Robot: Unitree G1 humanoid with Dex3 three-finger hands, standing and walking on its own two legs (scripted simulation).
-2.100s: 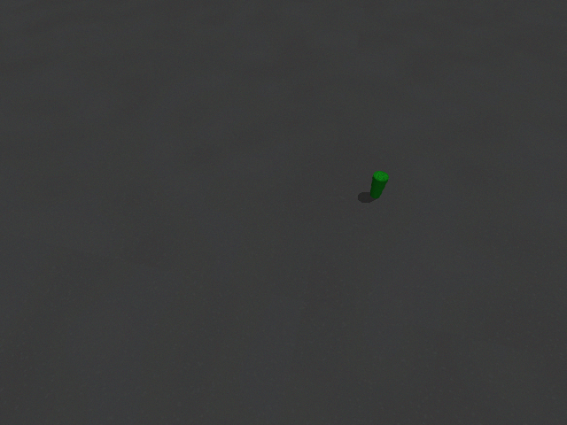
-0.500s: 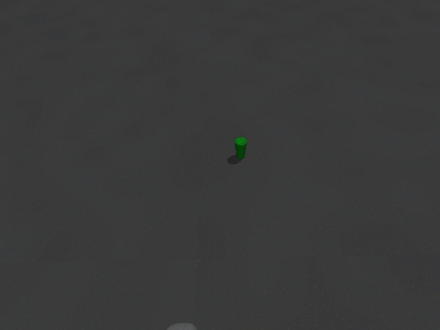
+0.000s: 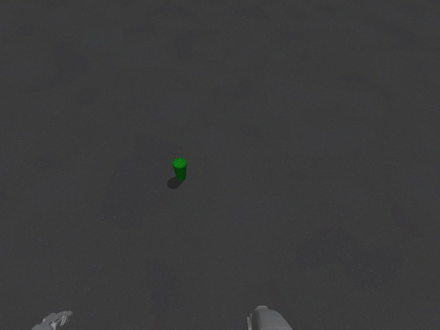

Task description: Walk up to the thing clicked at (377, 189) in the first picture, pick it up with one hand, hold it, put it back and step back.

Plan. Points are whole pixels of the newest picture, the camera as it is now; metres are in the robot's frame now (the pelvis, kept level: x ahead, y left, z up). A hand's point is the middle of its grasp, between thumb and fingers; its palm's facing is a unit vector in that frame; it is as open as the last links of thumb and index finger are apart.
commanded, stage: walk up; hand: left
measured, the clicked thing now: (180, 170) +0.98 +0.18 -0.70
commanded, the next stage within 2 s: none
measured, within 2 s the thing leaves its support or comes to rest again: neither
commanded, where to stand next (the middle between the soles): +0.63 -0.01 m, yaw -2 degrees
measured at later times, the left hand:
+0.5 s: hand (99, 274) +0.26 +0.26 -0.14, palm faces -0.05 -0.93 -0.36, open 7.4 cm
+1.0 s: hand (130, 176) +0.52 +0.25 -0.13, palm faces -0.13 -0.91 -0.39, open 7.4 cm
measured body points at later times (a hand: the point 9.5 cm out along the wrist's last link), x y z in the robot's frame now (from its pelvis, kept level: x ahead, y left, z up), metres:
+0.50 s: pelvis +0.21 -0.01 -0.01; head +0.22 -0.01 +0.44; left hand +0.26 +0.31 -0.12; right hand +0.27 -0.34 -0.11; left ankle +0.33 +0.11 -0.73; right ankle +0.17 -0.15 -0.74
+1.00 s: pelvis +0.39 -0.02 -0.01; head +0.41 -0.04 +0.44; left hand +0.52 +0.29 -0.11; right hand +0.37 -0.34 -0.13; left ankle +0.34 +0.11 -0.73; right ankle +0.49 -0.14 -0.74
